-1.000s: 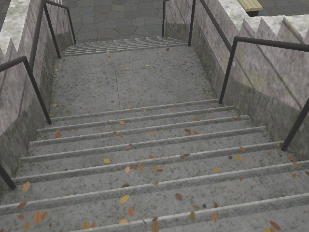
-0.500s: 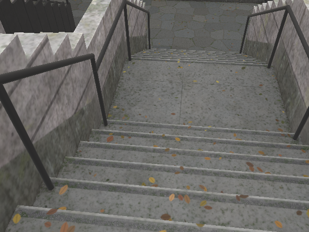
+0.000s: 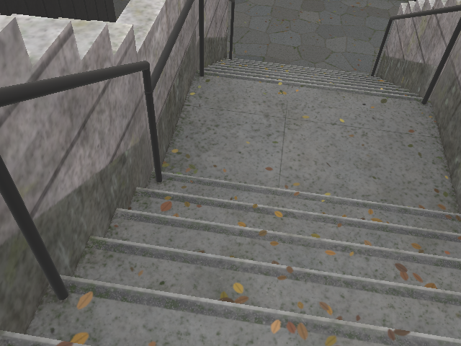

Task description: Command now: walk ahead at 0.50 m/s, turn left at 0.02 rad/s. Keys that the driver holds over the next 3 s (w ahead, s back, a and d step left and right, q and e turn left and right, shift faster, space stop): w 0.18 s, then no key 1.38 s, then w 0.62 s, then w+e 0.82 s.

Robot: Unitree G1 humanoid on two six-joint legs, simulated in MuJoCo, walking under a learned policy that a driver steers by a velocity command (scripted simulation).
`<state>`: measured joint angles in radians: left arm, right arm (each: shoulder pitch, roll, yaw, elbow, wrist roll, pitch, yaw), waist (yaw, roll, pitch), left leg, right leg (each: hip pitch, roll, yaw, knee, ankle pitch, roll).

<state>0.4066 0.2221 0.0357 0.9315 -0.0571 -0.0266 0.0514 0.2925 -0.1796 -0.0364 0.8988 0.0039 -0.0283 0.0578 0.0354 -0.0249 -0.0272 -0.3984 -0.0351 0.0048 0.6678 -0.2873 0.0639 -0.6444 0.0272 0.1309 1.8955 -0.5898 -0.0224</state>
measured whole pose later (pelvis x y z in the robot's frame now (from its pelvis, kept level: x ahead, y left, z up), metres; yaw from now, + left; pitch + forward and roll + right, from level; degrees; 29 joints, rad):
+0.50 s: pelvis +0.25 -0.04 -0.15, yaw +2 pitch +3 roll +2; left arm 0.15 0.16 0.03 0.82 0.00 -0.05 -0.06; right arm 0.46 -0.17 -0.01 0.99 0.04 -0.02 -0.05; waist -0.07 -0.02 -0.02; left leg -0.46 -0.13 -0.10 1.71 -0.89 -0.01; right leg -0.36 0.01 0.02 0.38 -0.03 -0.06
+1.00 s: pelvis +0.32 +0.00 -0.16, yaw +0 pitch -1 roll -1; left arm 0.38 0.14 -0.01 0.96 -0.01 0.07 0.04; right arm 0.26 -0.13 0.00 0.91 0.01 0.06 -0.02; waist 0.04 -0.01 -0.01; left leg -0.28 0.01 -0.06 0.52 -0.23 -0.01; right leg -0.21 0.03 0.03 0.48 -0.26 0.00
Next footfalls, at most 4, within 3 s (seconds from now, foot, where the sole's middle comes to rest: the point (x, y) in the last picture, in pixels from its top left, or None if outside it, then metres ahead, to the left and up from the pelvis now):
0.44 right None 0.36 -0.12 -0.93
0.88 left None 0.40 0.12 -0.93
2.26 left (192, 323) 0.73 0.16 -1.10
2.76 right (265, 285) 0.99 -0.14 -1.27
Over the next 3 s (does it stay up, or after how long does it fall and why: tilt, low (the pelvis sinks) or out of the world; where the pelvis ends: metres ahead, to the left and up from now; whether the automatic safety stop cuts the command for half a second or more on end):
stays up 0.97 -0.07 -0.52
